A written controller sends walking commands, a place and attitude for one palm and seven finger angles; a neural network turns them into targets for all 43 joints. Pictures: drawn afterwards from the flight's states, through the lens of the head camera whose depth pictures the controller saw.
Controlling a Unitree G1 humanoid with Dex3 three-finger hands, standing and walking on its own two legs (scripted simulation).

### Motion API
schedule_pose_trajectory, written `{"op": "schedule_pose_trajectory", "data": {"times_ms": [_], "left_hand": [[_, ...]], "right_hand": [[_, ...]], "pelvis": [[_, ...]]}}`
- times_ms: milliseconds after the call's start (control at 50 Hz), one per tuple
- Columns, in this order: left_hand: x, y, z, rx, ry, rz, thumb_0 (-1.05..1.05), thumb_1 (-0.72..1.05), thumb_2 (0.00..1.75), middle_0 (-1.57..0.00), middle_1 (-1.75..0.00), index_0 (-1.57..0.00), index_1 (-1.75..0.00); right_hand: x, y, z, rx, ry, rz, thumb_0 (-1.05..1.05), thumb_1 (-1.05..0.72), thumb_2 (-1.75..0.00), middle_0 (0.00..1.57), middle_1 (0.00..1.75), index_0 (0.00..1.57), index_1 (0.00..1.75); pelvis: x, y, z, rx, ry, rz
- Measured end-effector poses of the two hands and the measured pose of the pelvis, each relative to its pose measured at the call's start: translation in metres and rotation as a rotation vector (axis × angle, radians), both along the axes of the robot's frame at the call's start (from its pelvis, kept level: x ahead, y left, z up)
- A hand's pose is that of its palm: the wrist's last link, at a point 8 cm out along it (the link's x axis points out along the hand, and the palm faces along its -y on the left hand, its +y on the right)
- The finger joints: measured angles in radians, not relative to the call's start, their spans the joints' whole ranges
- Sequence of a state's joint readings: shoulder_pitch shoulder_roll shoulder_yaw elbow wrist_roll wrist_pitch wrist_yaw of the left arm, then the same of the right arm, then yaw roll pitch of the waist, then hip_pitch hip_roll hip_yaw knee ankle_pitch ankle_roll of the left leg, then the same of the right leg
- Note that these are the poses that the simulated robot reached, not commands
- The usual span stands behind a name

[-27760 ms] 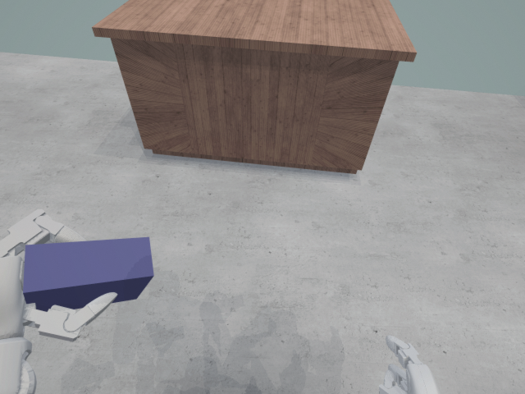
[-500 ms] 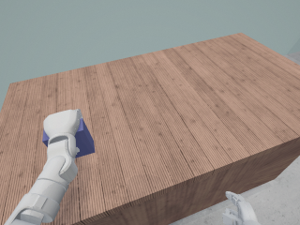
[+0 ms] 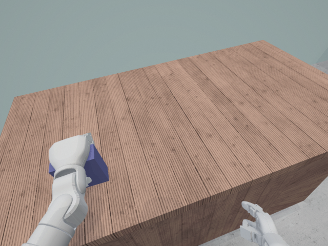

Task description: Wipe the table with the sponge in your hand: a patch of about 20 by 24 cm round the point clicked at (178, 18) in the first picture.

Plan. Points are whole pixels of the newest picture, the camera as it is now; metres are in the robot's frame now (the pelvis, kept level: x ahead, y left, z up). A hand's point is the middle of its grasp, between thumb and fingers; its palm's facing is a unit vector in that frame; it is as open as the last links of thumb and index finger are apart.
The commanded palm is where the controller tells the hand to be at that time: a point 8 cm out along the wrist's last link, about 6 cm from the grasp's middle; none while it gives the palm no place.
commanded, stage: wipe back along the middle lane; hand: left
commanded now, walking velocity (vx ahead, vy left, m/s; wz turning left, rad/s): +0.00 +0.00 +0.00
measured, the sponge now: (84, 172) +0.28 +0.26 +0.02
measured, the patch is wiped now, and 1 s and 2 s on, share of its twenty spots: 0.50 0.80 0.85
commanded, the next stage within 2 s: slide across to the third lane in 0.44 s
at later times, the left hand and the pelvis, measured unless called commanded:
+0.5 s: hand (80, 182) +0.23 +0.23 +0.07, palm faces +0.06 -0.11 -0.99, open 9.4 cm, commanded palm +0.18 +0.22 +0.11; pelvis -0.01 -0.01 +0.00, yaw -1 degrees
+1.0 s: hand (96, 182) +0.24 +0.20 +0.07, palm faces +0.04 -0.09 -1.00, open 9.4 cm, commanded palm +0.21 +0.17 +0.12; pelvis -0.04 -0.02 +0.00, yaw +0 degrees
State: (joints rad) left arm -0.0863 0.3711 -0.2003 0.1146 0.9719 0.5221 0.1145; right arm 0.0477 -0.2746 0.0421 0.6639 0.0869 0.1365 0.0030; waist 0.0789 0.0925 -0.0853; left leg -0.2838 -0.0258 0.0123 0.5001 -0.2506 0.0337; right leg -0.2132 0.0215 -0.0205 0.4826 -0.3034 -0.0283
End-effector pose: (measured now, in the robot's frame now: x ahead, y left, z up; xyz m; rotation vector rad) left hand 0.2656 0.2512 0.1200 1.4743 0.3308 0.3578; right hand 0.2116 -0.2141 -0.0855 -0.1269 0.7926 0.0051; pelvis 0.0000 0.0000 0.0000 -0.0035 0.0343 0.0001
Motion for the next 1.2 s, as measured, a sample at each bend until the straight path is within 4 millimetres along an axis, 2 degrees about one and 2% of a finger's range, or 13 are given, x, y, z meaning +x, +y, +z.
{"op": "schedule_pose_trajectory", "data": {"times_ms": [640,880,1200], "left_hand": [[-0.066,-0.027,0.001,-0.052,-0.036,-0.016,0.03,-0.44,1.1,-0.72,-1.49,-0.77,-1.46],[-0.056,-0.042,0.0,-0.025,0.003,-0.046,0.01,-0.46,1.11,-0.75,-1.47,-0.8,-1.41],[-0.035,-0.079,0.001,-0.023,-0.015,-0.083,0.0,-0.48,1.11,-0.77,-1.46,-0.82,-1.37]], "right_hand": [[-0.004,-0.006,0.013,0.028,-0.093,0.016,0.01,-0.91,-0.9,0.2,0.3,0.2,0.3],[-0.006,-0.003,0.012,0.023,-0.115,0.022,0.01,-0.91,-0.9,0.2,0.3,0.17,0.29],[-0.008,-0.003,0.012,0.062,-0.122,0.044,0.01,-0.91,-0.9,0.2,0.3,0.17,0.29]], "pelvis": [[-0.019,-0.011,-0.002,0.005,-0.06,-0.02],[-0.033,-0.014,-0.002,0.009,-0.072,0.001],[-0.038,-0.024,-0.003,0.015,-0.073,0.007]]}}
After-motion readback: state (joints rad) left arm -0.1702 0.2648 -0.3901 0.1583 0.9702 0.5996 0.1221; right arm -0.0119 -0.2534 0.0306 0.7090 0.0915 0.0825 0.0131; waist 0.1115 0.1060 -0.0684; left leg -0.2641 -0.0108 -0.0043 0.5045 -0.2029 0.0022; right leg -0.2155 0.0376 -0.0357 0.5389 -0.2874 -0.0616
